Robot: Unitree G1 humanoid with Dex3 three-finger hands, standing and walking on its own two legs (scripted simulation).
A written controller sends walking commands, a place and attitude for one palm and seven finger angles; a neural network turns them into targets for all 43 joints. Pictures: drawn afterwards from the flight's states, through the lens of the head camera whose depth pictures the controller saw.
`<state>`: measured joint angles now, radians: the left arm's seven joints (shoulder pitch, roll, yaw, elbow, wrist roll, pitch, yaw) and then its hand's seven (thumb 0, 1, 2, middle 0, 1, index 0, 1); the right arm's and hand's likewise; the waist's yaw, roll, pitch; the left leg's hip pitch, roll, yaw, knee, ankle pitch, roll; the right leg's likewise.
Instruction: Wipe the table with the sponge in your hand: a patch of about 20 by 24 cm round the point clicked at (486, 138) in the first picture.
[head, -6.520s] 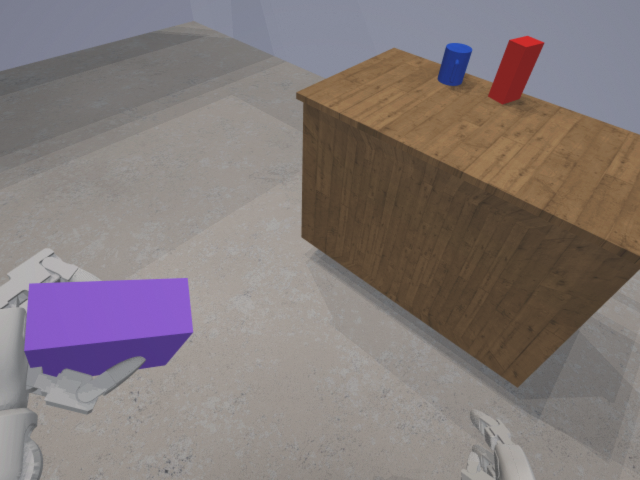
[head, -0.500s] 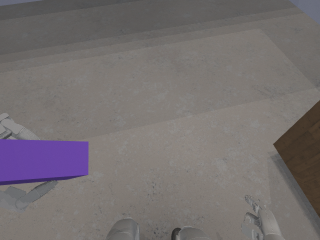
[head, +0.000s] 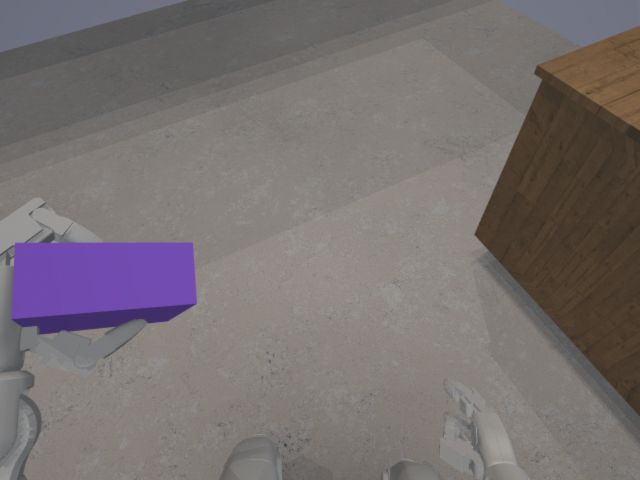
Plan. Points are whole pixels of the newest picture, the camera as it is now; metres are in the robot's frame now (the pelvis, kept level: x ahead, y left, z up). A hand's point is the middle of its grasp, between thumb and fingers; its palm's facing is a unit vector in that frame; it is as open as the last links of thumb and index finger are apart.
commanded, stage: turn to face it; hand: left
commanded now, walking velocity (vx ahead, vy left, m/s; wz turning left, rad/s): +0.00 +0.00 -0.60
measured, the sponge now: (133, 289) +0.25 +0.19 +0.17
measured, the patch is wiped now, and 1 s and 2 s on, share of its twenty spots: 0.00 0.00 0.00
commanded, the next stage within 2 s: none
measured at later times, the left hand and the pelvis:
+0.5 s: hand (142, 350) +0.19 +0.15 +0.19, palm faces +0.14 -0.89 -0.42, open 9.8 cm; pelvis -0.08 -0.02 +0.02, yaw -15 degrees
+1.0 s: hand (333, 452) +0.13 +0.00 +0.20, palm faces -0.23 -0.79 -0.57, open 9.8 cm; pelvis -0.17 -0.05 +0.02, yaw -34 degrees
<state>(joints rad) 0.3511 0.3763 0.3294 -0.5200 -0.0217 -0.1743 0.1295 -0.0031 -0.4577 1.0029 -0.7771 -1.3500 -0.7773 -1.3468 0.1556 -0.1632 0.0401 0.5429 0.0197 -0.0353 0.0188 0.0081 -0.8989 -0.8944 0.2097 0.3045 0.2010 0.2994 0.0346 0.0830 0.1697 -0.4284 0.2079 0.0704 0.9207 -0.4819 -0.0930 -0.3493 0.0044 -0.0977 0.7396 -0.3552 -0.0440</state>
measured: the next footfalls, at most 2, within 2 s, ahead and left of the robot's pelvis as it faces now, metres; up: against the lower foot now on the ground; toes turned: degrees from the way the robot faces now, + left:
left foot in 0.46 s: -0.02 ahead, +0.13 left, +0.00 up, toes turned -11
right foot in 0.72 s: -0.10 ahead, -0.18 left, +0.00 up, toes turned -29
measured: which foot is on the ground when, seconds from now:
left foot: up 0.00-0.44, down 0.46-0.72, up 0.74-1.00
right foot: down 0.00-0.48, up 0.50-0.70, down 0.72-1.00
